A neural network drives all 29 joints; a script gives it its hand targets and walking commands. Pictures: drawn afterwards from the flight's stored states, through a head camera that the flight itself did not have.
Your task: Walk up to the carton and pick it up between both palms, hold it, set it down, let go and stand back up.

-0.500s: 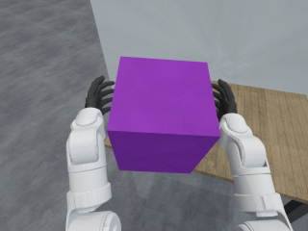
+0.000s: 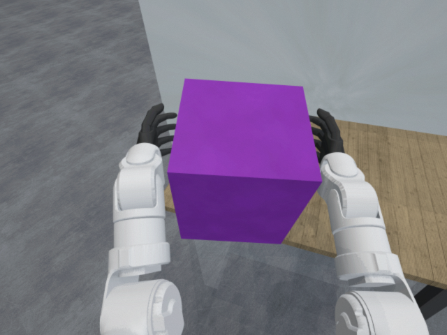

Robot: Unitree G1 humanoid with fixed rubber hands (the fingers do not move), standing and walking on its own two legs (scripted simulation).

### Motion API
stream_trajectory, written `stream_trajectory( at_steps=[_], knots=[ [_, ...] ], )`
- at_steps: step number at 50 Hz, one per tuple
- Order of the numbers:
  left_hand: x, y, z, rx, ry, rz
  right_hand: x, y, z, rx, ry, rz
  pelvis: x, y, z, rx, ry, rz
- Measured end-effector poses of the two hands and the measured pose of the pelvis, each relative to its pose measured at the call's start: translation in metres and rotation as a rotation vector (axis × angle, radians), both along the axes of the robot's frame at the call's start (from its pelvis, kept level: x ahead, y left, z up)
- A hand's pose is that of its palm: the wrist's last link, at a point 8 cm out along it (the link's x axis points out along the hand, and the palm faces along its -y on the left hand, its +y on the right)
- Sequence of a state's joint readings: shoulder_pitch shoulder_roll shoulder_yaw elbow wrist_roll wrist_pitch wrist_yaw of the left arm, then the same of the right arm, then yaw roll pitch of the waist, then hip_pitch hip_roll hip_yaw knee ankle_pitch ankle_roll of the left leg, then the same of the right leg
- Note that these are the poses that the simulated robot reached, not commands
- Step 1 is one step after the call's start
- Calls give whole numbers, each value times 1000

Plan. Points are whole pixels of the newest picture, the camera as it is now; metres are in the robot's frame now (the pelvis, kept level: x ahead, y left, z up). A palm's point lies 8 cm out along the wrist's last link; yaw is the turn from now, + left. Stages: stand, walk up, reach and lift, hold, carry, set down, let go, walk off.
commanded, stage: hold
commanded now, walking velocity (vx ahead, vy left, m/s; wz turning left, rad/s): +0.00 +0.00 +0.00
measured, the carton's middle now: (237, 168) +0.42 -0.02 +0.10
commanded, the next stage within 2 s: set down in 0.14 s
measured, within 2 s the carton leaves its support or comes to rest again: neither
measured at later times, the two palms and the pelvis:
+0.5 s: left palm (81, 217) +0.29 +0.22 +0.15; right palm (268, 171) +0.37 -0.07 +0.14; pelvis +0.02 -0.02 +0.00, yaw +3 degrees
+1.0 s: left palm (95, 226) +0.29 +0.21 +0.12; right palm (275, 183) +0.36 -0.08 +0.12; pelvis +0.00 +0.00 +0.00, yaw +0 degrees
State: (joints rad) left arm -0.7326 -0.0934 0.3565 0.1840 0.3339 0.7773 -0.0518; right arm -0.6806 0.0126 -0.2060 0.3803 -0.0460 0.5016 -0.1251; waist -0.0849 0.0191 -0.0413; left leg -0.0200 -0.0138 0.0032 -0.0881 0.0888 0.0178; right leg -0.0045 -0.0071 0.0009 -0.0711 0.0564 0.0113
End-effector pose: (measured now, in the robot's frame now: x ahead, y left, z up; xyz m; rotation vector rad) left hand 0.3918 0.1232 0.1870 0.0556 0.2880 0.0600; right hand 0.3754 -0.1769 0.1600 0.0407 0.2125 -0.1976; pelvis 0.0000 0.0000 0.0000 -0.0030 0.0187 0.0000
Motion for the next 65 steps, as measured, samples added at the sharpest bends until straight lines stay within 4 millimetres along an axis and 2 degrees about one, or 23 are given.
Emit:
stream_trajectory(
  at_steps=[10, 13, 18, 21, 24, 28, 31, 34, 39, 44, 47, 50, 53, 56, 60, 65],
  knots=[
    [7, 1, -5, 6, -11, 26, 14, 3, -5, 12, -6, 35, 19, -6, 1, 4, 6, -15],
    [-21, 23, -5, -70, -44, 97, 4, 24, -2, -4, -22, 107, 27, -11, 4, 9, -44, -70],
    [-76, 66, -27, -112, -15, 237, -8, 70, -10, -56, 22, 250, 34, -21, -1, 7, -132, -31],
    [-96, 85, -36, -99, 19, 301, -9, 92, -19, -35, 60, 309, 29, -24, -1, 6, -144, 15],
    [-105, 93, -35, -69, 27, 329, -9, 103, -22, -7, 69, 335, 20, -24, 0, 7, -132, 39],
    [-101, 90, -21, -9, -19, 299, -10, 98, -16, 35, 21, 313, 6, -19, 0, 5, -107, 54],
    [-90, 78, -10, 21, -54, 249, -14, 85, -13, 49, -18, 263, -1, -12, 0, 2, -86, 52],
    [-78, 64, -7, 26, -57, 193, -20, 68, -17, 33, -23, 207, -6, -6, 0, 0, -75, 40],
    [-71, 49, -28, -8, 8, 136, -34, 49, -34, -24, 36, 151, -8, -1, 0, -1, -83, -1],
    [-86, 56, -59, -56, 75, 165, -40, 56, -49, -68, 97, 177, -6, -2, 0, -2, -81, -26],
    [-95, 70, -68, -65, 74, 212, -33, 72, -49, -83, 95, 225, -5, -4, 0, -2, -64, -21],
    [-100, 87, -63, -60, 38, 271, -19, 92, -40, -83, 61, 281, -5, -5, 0, -2, -36, -2],
    [-95, 101, -51, -31, -4, 312, -1, 109, -29, -70, 19, 324, -4, -3, 0, -1, -3, 26],
    [-82, 108, -39, 14, -18, 316, 16, 118, -23, -49, 0, 338, -2, 0, 0, -2, 22, 52],
    [-56, 103, -35, 49, 5, 254, 31, 110, -32, -21, 21, 312, 6, 6, 0, -3, 41, 76],
    [-31, 75, -44, 46, 24, 148, 26, 76, -56, -17, 47, 228, 23, 12, 0, 1, 47, 81]
  ],
)
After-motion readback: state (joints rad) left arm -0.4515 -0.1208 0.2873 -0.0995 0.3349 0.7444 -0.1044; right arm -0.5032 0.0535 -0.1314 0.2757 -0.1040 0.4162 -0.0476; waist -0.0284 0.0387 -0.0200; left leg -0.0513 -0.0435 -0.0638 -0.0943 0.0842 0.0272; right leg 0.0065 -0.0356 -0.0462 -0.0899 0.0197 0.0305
